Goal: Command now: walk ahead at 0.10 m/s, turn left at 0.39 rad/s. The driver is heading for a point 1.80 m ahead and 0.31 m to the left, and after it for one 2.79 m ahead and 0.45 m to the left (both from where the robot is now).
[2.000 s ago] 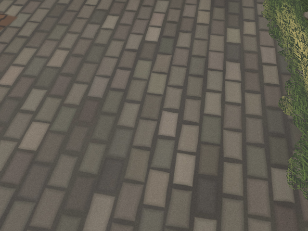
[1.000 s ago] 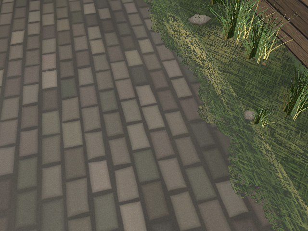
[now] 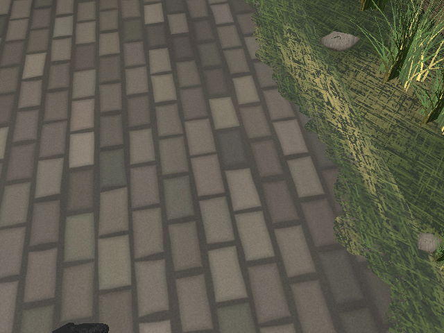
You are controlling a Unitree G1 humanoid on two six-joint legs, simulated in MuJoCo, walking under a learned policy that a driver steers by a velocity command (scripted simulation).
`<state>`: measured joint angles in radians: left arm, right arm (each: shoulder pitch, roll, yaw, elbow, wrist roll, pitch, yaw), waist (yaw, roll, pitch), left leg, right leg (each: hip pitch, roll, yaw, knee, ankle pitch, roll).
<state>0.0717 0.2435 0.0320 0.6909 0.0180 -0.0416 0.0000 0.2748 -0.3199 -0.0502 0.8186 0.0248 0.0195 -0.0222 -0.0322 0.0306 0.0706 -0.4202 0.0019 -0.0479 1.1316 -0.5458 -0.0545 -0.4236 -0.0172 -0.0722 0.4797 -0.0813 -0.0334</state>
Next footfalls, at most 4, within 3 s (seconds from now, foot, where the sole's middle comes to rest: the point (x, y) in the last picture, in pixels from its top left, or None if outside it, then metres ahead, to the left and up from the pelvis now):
0.26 left None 0.07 0.14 -0.77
0.76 right None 0.15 -0.08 -0.77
1.44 right None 0.12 -0.12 -0.77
1.92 left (208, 316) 0.48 0.08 -0.77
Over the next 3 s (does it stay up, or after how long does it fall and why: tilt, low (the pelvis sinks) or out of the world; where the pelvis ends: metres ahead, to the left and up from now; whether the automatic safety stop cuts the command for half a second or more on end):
stays up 0.87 0.12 0.00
